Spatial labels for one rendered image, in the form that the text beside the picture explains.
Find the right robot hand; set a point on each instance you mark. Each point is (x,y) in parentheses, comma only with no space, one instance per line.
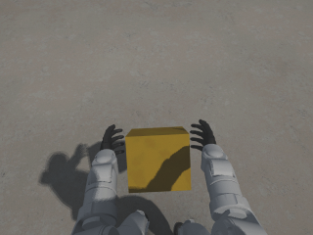
(206,134)

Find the right robot upper arm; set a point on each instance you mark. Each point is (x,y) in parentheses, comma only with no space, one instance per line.
(233,226)

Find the right robot thigh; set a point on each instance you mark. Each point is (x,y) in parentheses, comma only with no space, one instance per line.
(193,228)

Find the left robot forearm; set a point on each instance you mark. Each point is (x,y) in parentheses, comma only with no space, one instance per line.
(100,194)

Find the left robot upper arm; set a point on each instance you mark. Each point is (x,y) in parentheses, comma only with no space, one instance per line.
(100,230)

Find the left robot hand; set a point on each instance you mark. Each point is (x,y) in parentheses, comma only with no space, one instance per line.
(108,140)

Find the right robot forearm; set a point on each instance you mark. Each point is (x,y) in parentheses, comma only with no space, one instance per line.
(226,198)

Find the robot left shin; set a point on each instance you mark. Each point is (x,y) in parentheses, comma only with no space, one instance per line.
(140,212)

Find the carton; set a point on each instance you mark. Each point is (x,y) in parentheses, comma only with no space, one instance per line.
(158,159)

